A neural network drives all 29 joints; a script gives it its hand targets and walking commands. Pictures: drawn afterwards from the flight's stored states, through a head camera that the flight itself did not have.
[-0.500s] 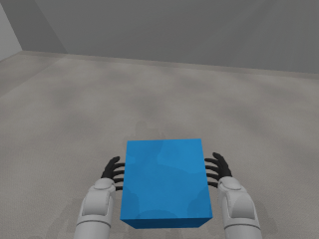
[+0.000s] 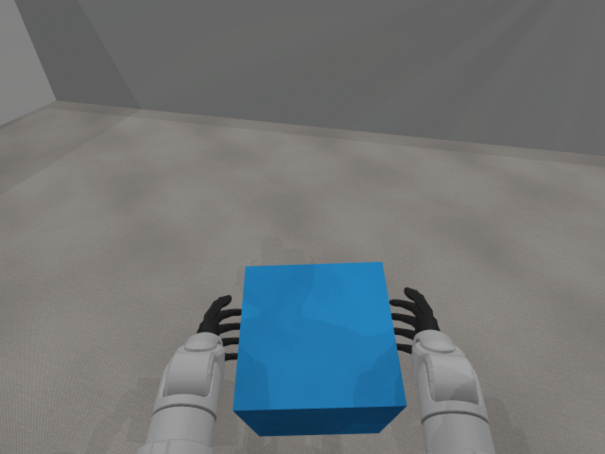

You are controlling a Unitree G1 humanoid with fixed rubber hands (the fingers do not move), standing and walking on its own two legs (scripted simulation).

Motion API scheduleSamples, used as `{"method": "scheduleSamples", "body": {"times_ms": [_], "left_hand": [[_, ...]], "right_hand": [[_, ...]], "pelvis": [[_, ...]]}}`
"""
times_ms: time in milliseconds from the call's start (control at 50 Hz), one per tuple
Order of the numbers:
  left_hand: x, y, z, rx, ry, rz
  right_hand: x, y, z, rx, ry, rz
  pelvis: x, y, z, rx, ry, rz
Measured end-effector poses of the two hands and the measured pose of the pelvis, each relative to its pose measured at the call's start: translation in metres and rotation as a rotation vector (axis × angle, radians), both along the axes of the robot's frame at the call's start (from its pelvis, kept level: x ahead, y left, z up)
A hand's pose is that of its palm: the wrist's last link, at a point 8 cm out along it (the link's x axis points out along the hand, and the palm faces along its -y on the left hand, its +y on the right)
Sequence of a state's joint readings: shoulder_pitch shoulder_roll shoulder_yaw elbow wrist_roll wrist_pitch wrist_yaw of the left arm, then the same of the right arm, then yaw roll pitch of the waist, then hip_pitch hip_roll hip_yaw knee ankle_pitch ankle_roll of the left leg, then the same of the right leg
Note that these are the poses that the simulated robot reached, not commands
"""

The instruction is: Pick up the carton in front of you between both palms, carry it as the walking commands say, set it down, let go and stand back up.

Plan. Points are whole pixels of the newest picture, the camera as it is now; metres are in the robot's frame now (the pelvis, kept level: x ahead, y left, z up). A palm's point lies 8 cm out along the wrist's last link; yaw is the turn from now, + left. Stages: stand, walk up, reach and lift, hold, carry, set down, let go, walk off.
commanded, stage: hold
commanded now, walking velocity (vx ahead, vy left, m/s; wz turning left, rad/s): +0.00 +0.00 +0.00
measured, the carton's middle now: (316, 355) +0.33 +0.00 -0.06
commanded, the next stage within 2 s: set down in 0.28 s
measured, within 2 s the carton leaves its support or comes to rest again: neither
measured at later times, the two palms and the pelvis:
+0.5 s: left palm (205, 353) +0.27 +0.15 +0.03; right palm (422, 349) +0.27 -0.14 +0.05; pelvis -0.03 +0.01 -0.01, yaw -1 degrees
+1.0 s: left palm (238, 392) +0.32 +0.14 -0.18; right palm (395, 379) +0.34 -0.15 -0.16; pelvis -0.06 -0.02 -0.09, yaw +2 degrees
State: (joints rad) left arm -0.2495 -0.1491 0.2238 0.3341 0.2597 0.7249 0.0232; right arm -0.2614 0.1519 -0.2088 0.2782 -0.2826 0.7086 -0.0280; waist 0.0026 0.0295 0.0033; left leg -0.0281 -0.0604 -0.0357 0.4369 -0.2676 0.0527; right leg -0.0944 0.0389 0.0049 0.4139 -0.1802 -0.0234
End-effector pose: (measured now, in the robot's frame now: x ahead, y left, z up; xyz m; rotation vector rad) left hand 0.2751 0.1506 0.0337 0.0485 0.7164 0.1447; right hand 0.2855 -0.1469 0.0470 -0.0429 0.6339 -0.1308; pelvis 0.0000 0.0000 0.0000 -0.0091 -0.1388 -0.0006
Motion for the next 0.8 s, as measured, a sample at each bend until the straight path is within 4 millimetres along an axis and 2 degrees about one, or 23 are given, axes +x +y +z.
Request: {"method": "scheduleSamples", "body": {"times_ms": [180, 380, 460, 540, 620, 680, 800], "left_hand": [[-0.005, 0.001, 0.001, 0.011, -0.017, -0.036], [-0.016, 0.009, -0.001, -0.021, -0.023, -0.011], [-0.013, 0.006, -0.004, -0.029, -0.011, -0.002], [-0.001, 0.000, -0.009, -0.022, -0.009, 0.016], [0.012, -0.005, -0.028, -0.016, 0.010, 0.021], [0.018, -0.007, -0.049, -0.001, 0.027, 0.020], [0.026, -0.003, -0.105, 0.004, 0.048, 0.061]], "right_hand": [[-0.012, 0.001, 0.001, 0.004, -0.017, -0.030], [-0.020, 0.009, 0.005, -0.014, -0.022, -0.015], [-0.018, 0.008, 0.003, 0.000, -0.013, -0.037], [-0.005, 0.005, -0.002, 0.034, -0.019, -0.074], [0.018, 0.002, -0.013, -0.003, -0.017, -0.047], [0.032, 0.001, -0.030, -0.008, -0.019, -0.036], [0.047, 0.005, -0.090, -0.006, -0.002, 0.001]], "pelvis": [[-0.004, 0.010, 0.001, -0.003, 0.005, -0.013], [-0.019, 0.013, -0.002, 0.002, -0.012, -0.017], [-0.026, 0.013, -0.005, 0.003, -0.013, -0.013], [-0.034, 0.012, -0.011, 0.005, -0.004, -0.002], [-0.041, 0.009, -0.020, 0.008, 0.033, 0.009], [-0.044, 0.005, -0.026, 0.011, 0.093, 0.003], [-0.048, -0.007, -0.041, 0.018, 0.283, 0.004]]}}
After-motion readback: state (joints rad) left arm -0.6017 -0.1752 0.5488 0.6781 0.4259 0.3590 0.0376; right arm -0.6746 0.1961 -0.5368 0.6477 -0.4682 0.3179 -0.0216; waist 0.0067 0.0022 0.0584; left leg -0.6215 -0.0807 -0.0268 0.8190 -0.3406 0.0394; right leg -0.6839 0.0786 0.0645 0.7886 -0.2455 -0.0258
